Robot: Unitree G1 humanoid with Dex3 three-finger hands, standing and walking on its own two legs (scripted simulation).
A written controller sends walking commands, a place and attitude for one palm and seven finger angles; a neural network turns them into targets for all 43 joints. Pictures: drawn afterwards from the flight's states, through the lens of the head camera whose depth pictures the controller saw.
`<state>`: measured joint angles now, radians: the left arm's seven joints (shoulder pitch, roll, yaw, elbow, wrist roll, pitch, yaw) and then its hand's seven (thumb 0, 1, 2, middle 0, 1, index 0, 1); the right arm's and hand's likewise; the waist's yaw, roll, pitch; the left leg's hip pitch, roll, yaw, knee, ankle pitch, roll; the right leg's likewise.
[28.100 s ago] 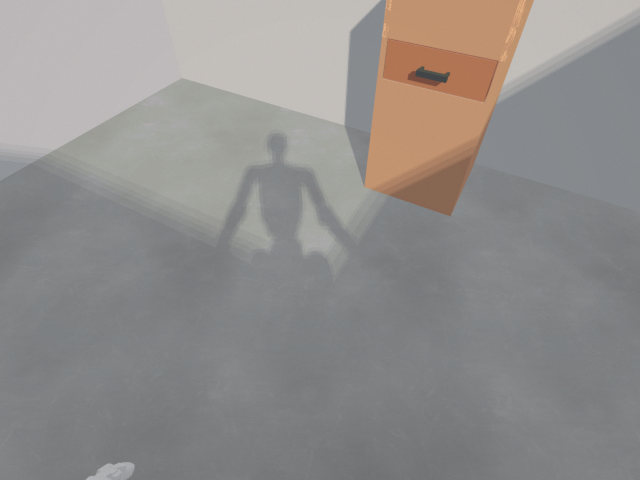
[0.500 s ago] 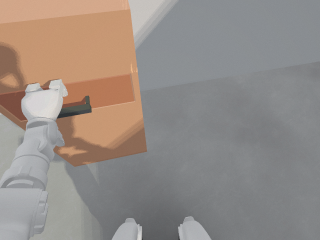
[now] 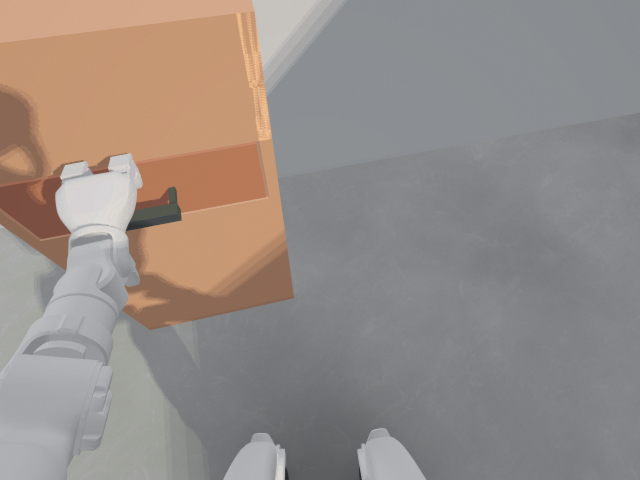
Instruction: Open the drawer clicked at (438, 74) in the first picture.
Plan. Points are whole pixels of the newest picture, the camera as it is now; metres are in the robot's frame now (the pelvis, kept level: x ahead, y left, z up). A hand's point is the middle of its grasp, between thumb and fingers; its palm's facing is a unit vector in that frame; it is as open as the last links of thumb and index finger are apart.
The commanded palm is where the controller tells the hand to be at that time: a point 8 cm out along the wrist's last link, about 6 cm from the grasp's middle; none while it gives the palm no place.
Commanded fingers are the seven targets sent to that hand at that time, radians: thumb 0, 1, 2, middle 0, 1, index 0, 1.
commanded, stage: re-aim the fingers above the handle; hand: left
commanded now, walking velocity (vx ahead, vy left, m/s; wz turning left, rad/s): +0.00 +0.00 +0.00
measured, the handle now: (142, 208) +0.52 +0.27 -0.07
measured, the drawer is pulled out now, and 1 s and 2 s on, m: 0.00 0.00 0.00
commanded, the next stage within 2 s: lower the fingers behind the handle in 0.96 s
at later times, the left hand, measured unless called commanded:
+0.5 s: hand (112, 239) +0.44 +0.27 -0.02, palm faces -0.15 -0.02 -0.99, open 13.8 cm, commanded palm +0.44 +0.25 +0.04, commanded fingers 0.00 -0.50 0.30 -0.30 -1.20 -0.30 -1.20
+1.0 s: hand (122, 228) +0.44 +0.26 -0.01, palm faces -0.05 -0.04 -1.00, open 13.8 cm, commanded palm +0.43 +0.25 +0.04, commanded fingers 0.00 -0.50 0.30 -0.30 -1.20 -0.30 -1.20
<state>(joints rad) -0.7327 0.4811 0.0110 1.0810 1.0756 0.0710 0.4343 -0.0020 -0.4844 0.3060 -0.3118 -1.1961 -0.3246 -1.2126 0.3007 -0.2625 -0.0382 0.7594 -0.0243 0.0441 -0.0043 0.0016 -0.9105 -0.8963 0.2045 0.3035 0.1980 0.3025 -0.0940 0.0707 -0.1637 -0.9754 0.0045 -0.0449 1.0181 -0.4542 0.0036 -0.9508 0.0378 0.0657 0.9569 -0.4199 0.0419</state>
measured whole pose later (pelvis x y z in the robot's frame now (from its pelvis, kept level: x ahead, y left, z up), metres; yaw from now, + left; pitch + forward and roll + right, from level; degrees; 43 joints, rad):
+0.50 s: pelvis +0.01 -0.01 +0.01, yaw +1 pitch +23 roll -2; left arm -0.66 0.49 0.02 1.03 1.06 0.00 0.36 0.00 -0.49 0.31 -0.33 -1.20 -0.32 -1.20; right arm 0.30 -0.26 -0.05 0.76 -0.02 0.03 -0.04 0.00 -0.91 -0.90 0.21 0.30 0.20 0.30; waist -0.07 0.06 -0.16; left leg -0.93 0.00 -0.06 0.98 -0.45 -0.01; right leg -0.91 0.03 0.05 0.94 -0.43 0.03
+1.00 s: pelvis +0.01 +0.00 +0.01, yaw +1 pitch +22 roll -2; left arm -0.65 0.46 0.00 0.98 1.09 -0.07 0.40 0.00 -0.49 0.31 -0.32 -1.20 -0.32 -1.20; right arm 0.32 -0.24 -0.04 0.79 -0.03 0.03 -0.03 0.00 -0.91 -0.90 0.21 0.30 0.20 0.30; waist -0.07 0.05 -0.18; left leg -0.92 0.00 -0.06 1.00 -0.46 0.00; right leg -0.89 0.03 0.05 0.94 -0.43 0.03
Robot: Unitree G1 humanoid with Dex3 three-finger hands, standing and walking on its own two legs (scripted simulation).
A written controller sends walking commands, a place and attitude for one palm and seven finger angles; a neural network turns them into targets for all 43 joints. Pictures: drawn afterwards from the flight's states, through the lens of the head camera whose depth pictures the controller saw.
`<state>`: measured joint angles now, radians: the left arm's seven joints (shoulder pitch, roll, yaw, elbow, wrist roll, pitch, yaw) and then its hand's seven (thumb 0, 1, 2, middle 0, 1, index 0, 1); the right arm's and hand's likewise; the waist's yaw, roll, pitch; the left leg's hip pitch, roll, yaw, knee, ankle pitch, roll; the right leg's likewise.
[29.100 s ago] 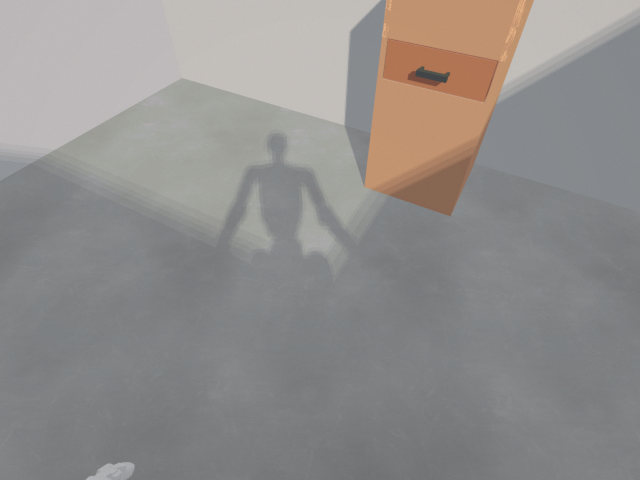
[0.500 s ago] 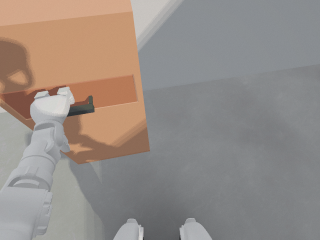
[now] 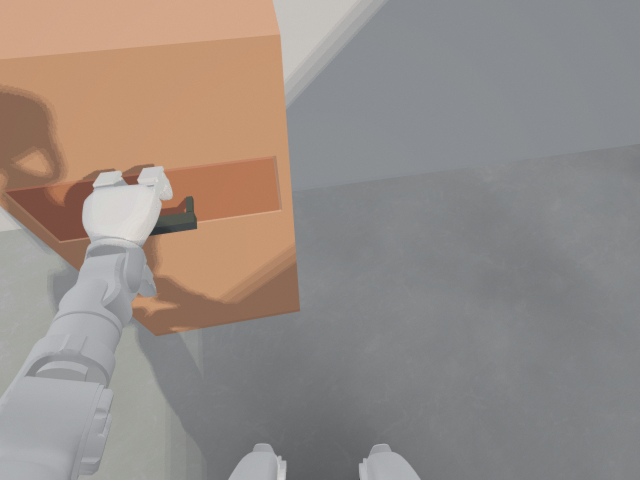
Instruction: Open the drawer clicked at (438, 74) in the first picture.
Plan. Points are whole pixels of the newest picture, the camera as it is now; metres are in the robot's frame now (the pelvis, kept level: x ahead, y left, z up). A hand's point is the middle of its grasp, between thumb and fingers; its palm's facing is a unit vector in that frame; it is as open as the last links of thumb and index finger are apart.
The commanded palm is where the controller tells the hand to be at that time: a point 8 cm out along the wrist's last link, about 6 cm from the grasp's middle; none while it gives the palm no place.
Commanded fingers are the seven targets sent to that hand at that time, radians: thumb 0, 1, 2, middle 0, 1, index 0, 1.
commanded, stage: lower the fingers behind the handle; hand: left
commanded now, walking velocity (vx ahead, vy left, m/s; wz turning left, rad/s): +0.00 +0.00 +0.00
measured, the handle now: (160, 215) +0.51 +0.26 -0.07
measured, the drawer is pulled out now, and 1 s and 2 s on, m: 0.00 0.00 0.00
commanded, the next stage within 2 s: close the thumb around the handle in 1.66 s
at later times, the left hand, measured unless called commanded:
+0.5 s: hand (147, 235) +0.46 +0.26 -0.04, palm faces -0.02 +0.00 -1.00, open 13.8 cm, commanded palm +0.43 +0.24 +0.00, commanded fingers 0.00 -0.50 0.30 -0.30 -1.20 -0.30 -1.20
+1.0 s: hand (159, 251) +0.45 +0.25 -0.09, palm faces -0.06 -0.01 -1.00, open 13.8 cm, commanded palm +0.44 +0.24 -0.03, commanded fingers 0.00 -0.50 0.30 -0.30 -1.20 -0.30 -1.20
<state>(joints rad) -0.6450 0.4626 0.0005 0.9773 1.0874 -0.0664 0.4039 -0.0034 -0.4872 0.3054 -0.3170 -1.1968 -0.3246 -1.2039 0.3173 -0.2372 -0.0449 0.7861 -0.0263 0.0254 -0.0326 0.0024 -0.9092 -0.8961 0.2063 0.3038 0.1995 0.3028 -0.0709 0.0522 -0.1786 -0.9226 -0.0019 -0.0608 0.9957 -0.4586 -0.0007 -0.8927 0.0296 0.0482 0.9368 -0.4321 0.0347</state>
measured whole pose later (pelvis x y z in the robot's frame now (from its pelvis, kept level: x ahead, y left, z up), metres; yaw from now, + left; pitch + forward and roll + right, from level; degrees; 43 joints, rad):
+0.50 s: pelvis -0.01 +0.00 -0.02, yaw -1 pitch +26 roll -2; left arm -0.71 0.50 0.06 1.05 1.12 -0.03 0.48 0.00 -0.49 0.31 -0.31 -1.20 -0.32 -1.20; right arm 0.30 -0.26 -0.05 0.79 -0.05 0.02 0.00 0.00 -0.91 -0.90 0.21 0.30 0.20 0.30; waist -0.10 0.06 -0.19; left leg -1.08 0.01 -0.06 1.12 -0.50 -0.01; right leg -1.06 0.04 0.05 1.06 -0.47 0.03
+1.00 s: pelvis -0.01 -0.01 -0.05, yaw -1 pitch +30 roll -3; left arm -0.72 0.50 0.08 1.06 1.13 -0.05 0.48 0.00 -0.49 0.31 -0.31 -1.20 -0.32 -1.20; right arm 0.27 -0.26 -0.04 0.77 -0.06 0.00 0.00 0.00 -0.91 -0.90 0.20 0.30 0.20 0.30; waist -0.10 0.06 -0.20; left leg -1.22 0.01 -0.07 1.23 -0.53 -0.01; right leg -1.20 0.05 0.04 1.18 -0.51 0.03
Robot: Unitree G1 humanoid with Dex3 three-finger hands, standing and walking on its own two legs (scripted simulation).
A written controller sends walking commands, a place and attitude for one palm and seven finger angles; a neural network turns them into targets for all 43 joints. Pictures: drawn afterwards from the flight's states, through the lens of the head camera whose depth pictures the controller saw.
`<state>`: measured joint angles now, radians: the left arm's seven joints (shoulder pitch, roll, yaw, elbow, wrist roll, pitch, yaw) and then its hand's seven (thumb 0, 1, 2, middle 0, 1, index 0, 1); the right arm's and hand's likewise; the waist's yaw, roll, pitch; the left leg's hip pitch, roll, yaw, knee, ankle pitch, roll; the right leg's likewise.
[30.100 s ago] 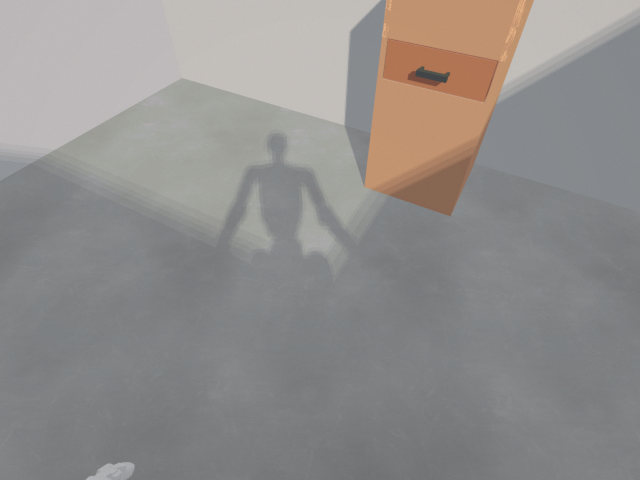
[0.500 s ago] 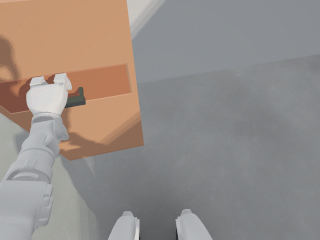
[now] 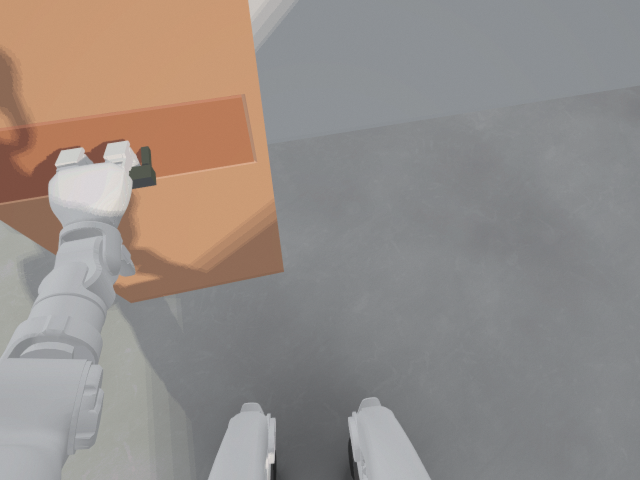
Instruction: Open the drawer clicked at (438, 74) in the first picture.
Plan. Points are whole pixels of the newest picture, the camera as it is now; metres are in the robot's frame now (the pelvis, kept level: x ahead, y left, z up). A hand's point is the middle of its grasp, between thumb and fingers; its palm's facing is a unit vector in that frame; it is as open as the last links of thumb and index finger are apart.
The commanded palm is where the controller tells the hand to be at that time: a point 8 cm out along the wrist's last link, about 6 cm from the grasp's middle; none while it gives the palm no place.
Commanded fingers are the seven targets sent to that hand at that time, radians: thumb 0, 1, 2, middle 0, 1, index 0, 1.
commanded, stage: lower the fingers behind the handle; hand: left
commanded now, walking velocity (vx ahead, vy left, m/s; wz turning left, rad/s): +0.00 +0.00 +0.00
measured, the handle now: (110, 170) +0.52 +0.28 -0.03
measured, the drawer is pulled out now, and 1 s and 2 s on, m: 0.00 0.00 0.03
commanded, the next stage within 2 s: close the thumb around the handle in 0.66 s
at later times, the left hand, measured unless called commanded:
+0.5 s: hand (116, 216) +0.46 +0.27 -0.05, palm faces -0.06 -0.01 -1.00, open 13.8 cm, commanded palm +0.44 +0.25 +0.00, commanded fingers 0.00 -0.50 0.30 -0.30 -1.20 -0.30 -1.20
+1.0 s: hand (116, 215) +0.46 +0.27 -0.05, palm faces -0.06 +0.00 -1.00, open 12.2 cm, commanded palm +0.45 +0.26 +0.00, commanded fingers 0.00 0.23 0.61 -0.35 -1.28 -0.35 -1.28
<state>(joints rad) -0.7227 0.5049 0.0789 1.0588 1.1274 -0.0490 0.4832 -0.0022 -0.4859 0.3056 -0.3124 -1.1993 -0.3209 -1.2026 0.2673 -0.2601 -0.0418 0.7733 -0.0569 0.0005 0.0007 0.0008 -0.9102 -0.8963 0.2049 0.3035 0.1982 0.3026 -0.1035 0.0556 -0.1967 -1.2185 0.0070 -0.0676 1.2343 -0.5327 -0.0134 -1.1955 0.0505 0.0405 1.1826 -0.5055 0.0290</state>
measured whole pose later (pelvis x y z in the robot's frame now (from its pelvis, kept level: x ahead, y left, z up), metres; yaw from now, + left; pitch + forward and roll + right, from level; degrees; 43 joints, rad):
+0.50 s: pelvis -0.01 +0.00 -0.01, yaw +0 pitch +30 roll -3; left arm -0.74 0.51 0.07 1.05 1.11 -0.02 0.46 0.00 -0.49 0.31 -0.29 -1.19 -0.32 -1.20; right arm 0.27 -0.26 -0.03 0.78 -0.05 0.00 0.01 0.00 -0.91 -0.90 0.21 0.30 0.20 0.30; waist -0.11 0.06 -0.20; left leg -1.28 0.01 -0.07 1.29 -0.54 -0.01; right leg -1.26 0.05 0.04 1.25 -0.52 0.03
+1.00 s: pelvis -0.01 +0.00 -0.01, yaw +0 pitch +30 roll -3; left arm -0.76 0.51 0.06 1.07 1.11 -0.01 0.48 0.00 -0.23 0.41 -0.32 -1.22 -0.34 -1.23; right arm 0.26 -0.26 -0.03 0.77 -0.05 0.00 0.01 0.00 -0.91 -0.90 0.20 0.30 0.20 0.30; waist -0.11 0.06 -0.19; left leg -1.27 0.00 -0.07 1.29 -0.54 -0.01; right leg -1.25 0.05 0.04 1.24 -0.52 0.03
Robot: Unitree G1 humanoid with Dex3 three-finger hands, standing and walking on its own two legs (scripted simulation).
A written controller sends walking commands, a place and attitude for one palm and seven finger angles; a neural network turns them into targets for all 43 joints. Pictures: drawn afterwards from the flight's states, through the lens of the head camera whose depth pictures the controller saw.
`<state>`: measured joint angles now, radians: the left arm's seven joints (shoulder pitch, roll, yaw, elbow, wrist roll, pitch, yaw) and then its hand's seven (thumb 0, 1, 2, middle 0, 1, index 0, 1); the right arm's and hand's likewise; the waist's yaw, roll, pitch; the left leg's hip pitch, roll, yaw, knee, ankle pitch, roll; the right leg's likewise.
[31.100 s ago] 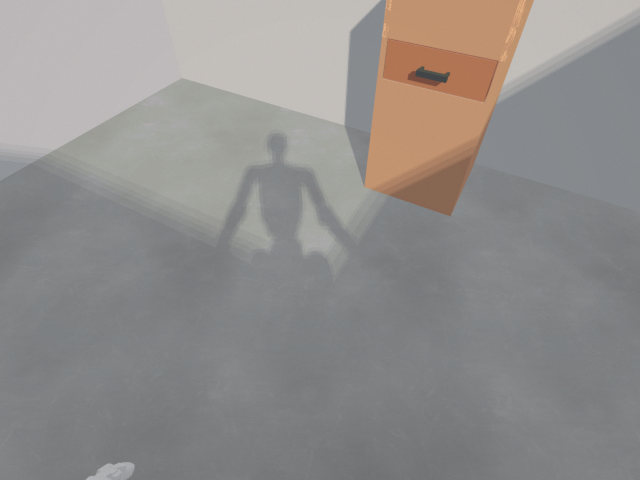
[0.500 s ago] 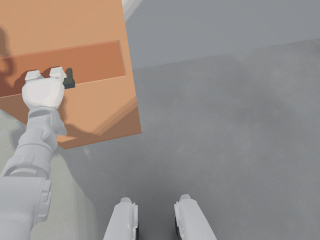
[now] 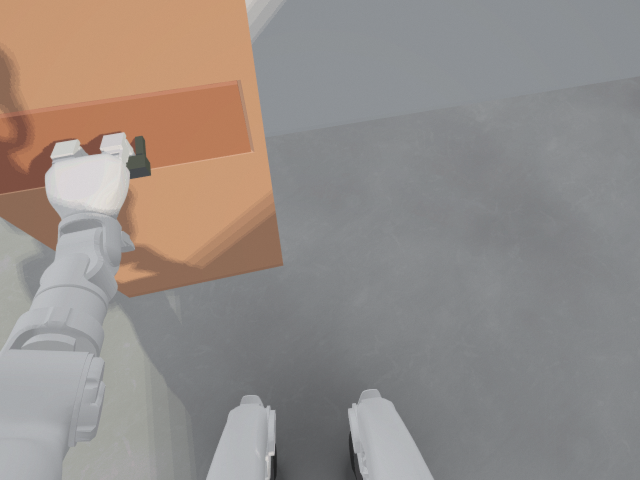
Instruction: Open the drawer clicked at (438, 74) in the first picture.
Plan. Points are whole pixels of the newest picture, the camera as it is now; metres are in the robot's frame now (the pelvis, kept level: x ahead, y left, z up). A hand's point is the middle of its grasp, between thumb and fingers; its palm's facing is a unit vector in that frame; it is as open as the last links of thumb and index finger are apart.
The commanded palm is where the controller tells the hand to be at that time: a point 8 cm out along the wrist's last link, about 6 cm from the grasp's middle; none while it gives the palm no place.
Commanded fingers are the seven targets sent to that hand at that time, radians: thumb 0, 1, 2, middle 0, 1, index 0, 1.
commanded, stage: close the thumb around the handle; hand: left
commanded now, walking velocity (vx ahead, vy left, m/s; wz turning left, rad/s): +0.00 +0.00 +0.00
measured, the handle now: (104, 160) +0.53 +0.28 -0.01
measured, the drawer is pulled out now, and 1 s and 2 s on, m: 0.00 0.03 0.17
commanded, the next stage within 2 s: pull the drawer open in 0.46 s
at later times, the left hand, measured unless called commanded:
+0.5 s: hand (110, 204) +0.47 +0.27 -0.03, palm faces -0.05 -0.01 -1.00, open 5.7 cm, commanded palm +0.46 +0.26 +0.01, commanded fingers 0.00 0.90 0.90 -0.40 -1.35 -0.40 -1.35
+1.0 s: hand (111, 226) +0.44 +0.26 -0.03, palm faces -0.05 -0.04 -1.00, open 5.8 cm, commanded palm +0.40 +0.26 +0.01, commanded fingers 0.00 0.90 0.90 -0.40 -1.35 -0.40 -1.35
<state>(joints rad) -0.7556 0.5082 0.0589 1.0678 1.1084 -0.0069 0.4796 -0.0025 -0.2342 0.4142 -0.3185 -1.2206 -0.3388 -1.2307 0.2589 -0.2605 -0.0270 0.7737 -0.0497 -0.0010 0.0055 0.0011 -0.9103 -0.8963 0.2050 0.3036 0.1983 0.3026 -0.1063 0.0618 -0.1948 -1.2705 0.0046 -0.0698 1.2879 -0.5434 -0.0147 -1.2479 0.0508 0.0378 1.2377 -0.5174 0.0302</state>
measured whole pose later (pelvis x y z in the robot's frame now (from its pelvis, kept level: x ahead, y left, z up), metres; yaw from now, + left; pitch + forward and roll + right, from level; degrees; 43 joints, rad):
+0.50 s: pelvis +0.00 +0.00 +0.00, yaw +0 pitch +30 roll -3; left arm -0.75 0.51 0.07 1.05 1.10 -0.01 0.48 0.00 0.71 0.82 -0.35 -1.32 -0.37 -1.34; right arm 0.27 -0.26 -0.03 0.78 -0.05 0.00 0.01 0.00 -0.91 -0.90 0.20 0.30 0.20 0.30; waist -0.11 0.06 -0.19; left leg -1.27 0.01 -0.07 1.29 -0.55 -0.01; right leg -1.25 0.05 0.04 1.24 -0.52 0.03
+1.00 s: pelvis +0.02 +0.01 +0.02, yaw -1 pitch +28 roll -2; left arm -0.51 0.43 0.06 0.86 1.08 0.00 0.51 0.00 0.74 0.78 -0.31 -1.34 -0.35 -1.31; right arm 0.26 -0.24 -0.05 0.76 -0.04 0.02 0.02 0.00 -0.91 -0.90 0.20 0.30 0.20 0.30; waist -0.07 0.06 -0.20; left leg -1.15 0.01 -0.04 1.21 -0.56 0.00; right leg -1.14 0.05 0.07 1.17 -0.52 0.04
